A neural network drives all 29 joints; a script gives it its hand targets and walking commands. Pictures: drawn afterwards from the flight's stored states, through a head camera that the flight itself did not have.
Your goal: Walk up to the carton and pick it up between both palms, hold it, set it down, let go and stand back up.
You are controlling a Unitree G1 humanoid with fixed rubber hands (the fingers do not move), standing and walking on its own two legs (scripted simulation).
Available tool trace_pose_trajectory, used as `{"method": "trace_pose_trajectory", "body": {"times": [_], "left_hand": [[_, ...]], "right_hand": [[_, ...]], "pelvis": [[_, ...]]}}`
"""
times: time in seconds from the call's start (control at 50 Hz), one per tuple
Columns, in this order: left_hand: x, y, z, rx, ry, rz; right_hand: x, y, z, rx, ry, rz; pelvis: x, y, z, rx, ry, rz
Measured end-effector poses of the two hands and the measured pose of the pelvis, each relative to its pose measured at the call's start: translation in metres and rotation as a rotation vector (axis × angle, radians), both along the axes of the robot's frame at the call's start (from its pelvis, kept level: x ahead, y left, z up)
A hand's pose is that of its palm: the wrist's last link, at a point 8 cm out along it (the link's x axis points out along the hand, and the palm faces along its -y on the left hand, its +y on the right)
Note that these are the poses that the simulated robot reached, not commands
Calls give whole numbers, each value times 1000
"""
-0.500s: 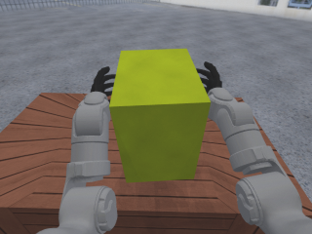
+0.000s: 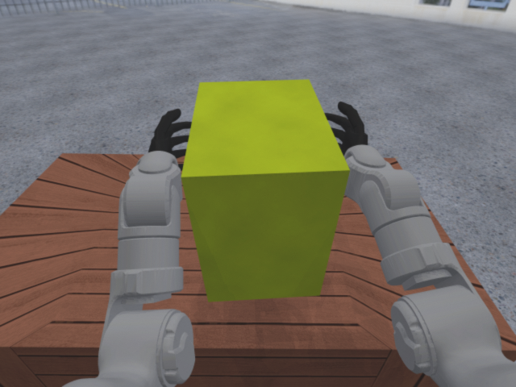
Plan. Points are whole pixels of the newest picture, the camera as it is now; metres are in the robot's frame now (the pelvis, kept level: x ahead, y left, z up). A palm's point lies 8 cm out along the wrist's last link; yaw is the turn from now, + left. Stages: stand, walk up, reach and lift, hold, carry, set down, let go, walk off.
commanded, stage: hold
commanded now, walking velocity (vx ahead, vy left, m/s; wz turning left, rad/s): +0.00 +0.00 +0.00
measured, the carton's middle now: (259, 188) +0.39 +0.01 +0.18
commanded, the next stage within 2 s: none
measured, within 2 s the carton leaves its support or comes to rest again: neither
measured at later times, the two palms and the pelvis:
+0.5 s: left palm (163, 165) +0.36 +0.14 +0.24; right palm (354, 153) +0.36 -0.13 +0.25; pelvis +0.00 +0.00 +0.00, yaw +0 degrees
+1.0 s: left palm (163, 161) +0.37 +0.14 +0.24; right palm (350, 152) +0.37 -0.13 +0.25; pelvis +0.01 +0.00 +0.00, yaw +1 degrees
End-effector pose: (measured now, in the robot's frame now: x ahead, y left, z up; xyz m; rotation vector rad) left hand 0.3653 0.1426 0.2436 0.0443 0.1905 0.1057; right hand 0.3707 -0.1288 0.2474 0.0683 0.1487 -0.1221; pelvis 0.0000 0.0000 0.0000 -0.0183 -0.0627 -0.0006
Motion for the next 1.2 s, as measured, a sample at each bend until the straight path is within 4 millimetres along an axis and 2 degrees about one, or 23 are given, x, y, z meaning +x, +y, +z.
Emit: {"method": "trace_pose_trajectory", "body": {"times": [0.22, 0.56, 0.7, 0.86, 1.0, 1.12, 1.2], "left_hand": [[1, 6, 2, -23, -11, 22], [-8, -1, -2, -5, -9, -2], [-2, 3, 3, -5, 22, 16], [9, 9, 5, -13, 6, 15], [3, 2, -2, -14, -36, -6], [-1, -6, -10, -20, 0, -4], [-3, -7, -6, -4, -2, 9]], "right_hand": [[6, 7, 7, -27, -10, 17], [-7, 0, 3, 16, -9, 1], [1, 4, -1, -4, 19, 17], [12, 9, 1, -26, 7, 17], [2, 3, 2, -20, -28, 0], [-3, -5, -4, 8, 4, -8], [-2, -6, -4, 20, 0, 6]], "pelvis": [[4, -6, 0, 2, -5, 11], [-3, 0, 0, 0, -21, 3], [-5, -1, 0, 5, -2, -1], [4, -4, 1, 3, 6, 14], [11, -3, 1, 1, -21, 14], [5, -2, 0, 2, -31, 6], [2, -2, 0, 3, -10, -1]]}}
